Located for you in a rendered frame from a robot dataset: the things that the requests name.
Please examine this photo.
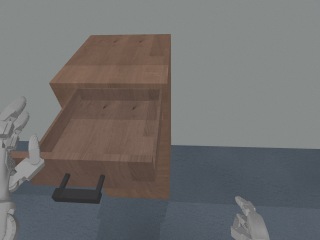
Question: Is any left robot forearm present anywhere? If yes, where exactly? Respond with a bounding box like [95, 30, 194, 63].
[0, 199, 20, 240]

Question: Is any robot left hand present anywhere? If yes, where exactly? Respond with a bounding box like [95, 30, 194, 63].
[0, 96, 45, 201]

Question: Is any cabinet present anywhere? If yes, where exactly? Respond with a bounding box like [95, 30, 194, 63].
[49, 34, 171, 200]

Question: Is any drawer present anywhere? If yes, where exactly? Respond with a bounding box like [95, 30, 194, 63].
[10, 88, 163, 191]

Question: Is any robot right hand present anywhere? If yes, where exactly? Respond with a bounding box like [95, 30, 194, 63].
[230, 196, 270, 240]

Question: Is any handle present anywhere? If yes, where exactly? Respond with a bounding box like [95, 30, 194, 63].
[51, 173, 105, 204]

